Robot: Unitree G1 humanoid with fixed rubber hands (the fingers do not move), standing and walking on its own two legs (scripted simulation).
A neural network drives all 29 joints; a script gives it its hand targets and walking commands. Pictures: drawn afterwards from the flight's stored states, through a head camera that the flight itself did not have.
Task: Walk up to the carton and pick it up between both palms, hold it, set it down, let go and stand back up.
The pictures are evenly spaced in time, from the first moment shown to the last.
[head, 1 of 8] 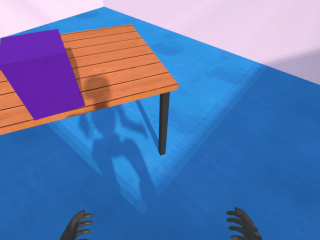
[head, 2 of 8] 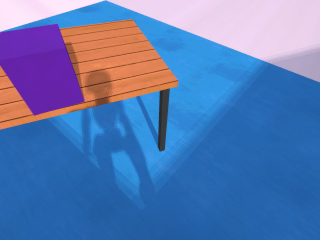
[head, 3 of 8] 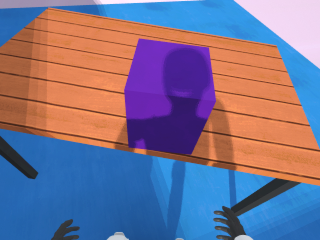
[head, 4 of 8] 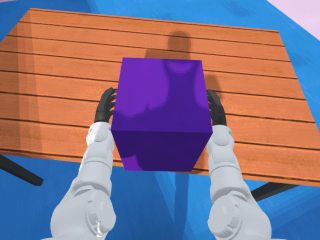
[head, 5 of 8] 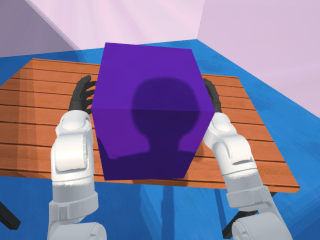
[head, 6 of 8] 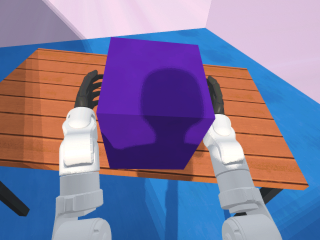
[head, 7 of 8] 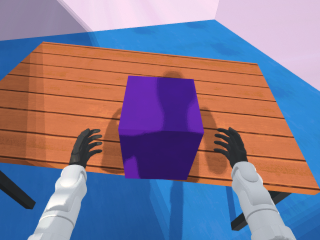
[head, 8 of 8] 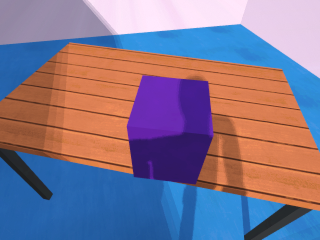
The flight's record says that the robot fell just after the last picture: no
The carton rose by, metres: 0.17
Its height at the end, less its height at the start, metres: +0.00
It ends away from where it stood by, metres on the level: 0.02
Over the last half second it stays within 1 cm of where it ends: yes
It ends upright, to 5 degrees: yes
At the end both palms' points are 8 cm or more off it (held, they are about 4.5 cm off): yes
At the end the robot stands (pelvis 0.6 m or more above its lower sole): yes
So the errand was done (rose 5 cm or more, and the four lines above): yes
